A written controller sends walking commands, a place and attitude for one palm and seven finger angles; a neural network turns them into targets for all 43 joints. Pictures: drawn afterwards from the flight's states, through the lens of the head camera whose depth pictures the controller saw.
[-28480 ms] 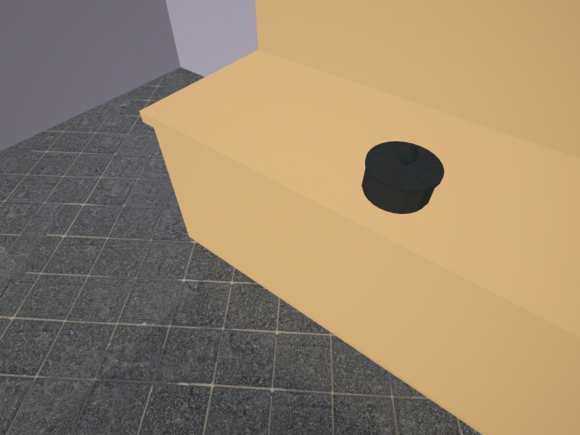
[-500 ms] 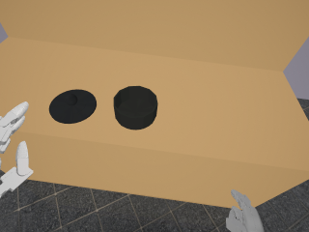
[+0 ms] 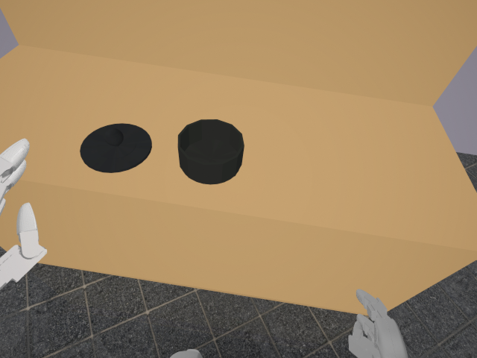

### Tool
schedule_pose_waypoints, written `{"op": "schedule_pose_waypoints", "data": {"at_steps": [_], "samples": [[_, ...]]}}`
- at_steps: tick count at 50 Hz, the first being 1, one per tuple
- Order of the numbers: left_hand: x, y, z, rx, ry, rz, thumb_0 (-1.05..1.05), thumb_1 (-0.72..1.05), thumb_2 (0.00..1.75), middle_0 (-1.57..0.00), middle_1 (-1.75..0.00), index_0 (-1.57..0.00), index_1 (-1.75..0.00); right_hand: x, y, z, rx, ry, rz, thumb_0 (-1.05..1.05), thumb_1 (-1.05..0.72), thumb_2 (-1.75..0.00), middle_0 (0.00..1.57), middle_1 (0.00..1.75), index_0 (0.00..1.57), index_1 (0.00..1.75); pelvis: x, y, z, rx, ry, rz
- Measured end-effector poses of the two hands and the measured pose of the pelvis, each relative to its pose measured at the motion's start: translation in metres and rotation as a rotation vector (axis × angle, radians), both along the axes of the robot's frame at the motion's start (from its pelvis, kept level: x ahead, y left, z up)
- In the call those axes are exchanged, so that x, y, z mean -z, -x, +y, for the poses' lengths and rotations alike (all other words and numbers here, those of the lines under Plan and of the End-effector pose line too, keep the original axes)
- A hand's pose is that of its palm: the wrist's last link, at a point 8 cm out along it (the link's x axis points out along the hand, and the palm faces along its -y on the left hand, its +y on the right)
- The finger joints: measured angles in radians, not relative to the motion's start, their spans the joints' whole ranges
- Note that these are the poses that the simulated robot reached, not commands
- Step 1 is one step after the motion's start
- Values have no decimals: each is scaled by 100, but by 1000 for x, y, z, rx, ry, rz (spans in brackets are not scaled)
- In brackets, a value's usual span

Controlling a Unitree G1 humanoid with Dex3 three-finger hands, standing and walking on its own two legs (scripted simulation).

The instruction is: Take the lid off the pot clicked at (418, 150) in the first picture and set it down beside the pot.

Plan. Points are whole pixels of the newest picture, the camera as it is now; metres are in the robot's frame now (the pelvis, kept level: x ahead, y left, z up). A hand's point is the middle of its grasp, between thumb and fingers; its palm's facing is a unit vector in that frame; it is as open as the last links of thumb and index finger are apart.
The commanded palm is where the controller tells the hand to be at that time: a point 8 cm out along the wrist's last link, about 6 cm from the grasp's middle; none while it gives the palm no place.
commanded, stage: step back with the hand held close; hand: left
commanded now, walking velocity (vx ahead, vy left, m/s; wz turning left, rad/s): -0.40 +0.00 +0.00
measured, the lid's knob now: (114, 137) +0.61 +0.35 -0.05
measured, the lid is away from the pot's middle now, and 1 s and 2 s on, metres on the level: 0.25 0.25 0.25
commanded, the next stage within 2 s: stop stepping back and stand still in 0.94 s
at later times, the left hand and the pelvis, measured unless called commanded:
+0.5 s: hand (39, 270) +0.17 +0.22 +0.18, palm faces +0.32 -0.83 -0.46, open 7.4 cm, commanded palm +0.11 +0.27 +0.19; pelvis -0.03 -0.01 +0.00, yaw -2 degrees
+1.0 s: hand out of the picture +0.08 +0.21 +0.18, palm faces +0.27 -0.86 -0.44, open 7.4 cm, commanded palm +0.02 +0.27 +0.19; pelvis -0.11 -0.01 +0.00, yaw -1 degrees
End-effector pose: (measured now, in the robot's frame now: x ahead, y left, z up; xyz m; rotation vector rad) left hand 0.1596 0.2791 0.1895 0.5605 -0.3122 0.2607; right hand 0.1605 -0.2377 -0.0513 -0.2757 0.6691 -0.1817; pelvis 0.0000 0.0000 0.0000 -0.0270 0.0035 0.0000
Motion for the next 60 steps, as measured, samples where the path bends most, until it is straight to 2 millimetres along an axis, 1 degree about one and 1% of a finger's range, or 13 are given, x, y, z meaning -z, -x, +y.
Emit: {"op": "schedule_pose_waypoints", "data": {"at_steps": [10, 15, 21, 25, 31, 36, 39, 47, 52, 54, 56, 58, 60], "samples": [[-1, 9, -15, 24, 23, -45, 1, 89, 90, -21, -31, -21, -30, 8, 12, -4, -23, -9, 38, 2, -90, -90, 21, 30, 21, 30, 3, 8, -9, -14, -3, 5], [-3, 14, -11, 53, 19, -82, 1, 89, 90, -21, -31, -21, -30, 9, 21, -7, 2, 13, 53, 2, -90, -90, 21, 30, 21, 30, 7, 13, -4, -21, 8, -2], [-5, 19, -3, 20, -9, -67, 1, 89, 90, -21, -31, -21, -30, 4, 27, 0, 11, -16, -1, 2, -90, -90, 21, 30, 20, 30, 4, 21, -5, 13, 13, -5], [-9, 24, -14, 38, 3, -60, 1, 89, 90, -21, -31, -21, -30, 4, 34, 4, -20, -47, -24, 2, -90, -90, 21, 30, 20, 30, 0, 32, -10, 37, 33, -19], [-8, 38, -31, 100, 39, -63, 1, 89, 90, -21, -31, -21, -30, 3, 55, -7, 1, -40, 16, 1, -90, -90, 21, 30, 21, 30, -1, 44, -15, 24, -12, -9], [-3, 47, -19, 96, 31, -99, 1, 89, 90, -21, -31, -21, -30, 6, 76, -17, 44, 15, 40, 2, -90, -90, 21, 30, 21, 30, 6, 59, -7, 0, -7, 7], [2, 54, -13, 76, 12, -63, 1, 89, 90, -21, -31, -21, -30, 5, 88, -16, 60, 1, 27, 2, -90, -90, 21, 30, 20, 30, 5, 70, -8, 24, -14, 4], [-7, 94, -32, 119, -11, -44, 1, 89, 90, -21, -31, -21, -30, 11, 124, -14, 36, -46, 37, 2, -90, -90, 21, 30, 20, 30, 2, 102, -16, 19, -2, -22], [-6, 118, -19, 78, 34, -87, 1, 89, 90, -21, -31, -21, -30, 9, 149, -15, 48, -3, 68, 2, -90, -90, 21, 30, 21, 30, 2, 121, -7, 5, -32, -15], [12, 120, -8, 59, 47, -46, 1, 89, 90, -21, -31, -21, -30, 18, 156, -16, 18, 10, 75, 1, -90, -90, 21, 30, 20, 30, 10, 136, -1, -38, -5, -10], [22, 128, -1, 32, 59, -18, 1, 89, 90, -21, -31, -21, -30, 20, 163, -13, 37, -15, 67, 2, -90, -90, 21, 30, 20, 30, 13, 148, -3, -12, -23, -28], [23, 143, -1, 12, 53, 18, 1, 89, 90, -21, -31, -21, -30, 16, 171, -9, 50, -43, 28, 2, -90, -90, 21, 30, 20, 30, 12, 156, -6, 4, -23, -33], [14, 161, -8, 15, 28, 21, 2, 89, 90, -21, -31, -21, -30, 14, 180, -6, 42, -64, -3, 2, -90, -90, 21, 30, 20, 30, 12, 163, -10, 10, -15, -35]]}}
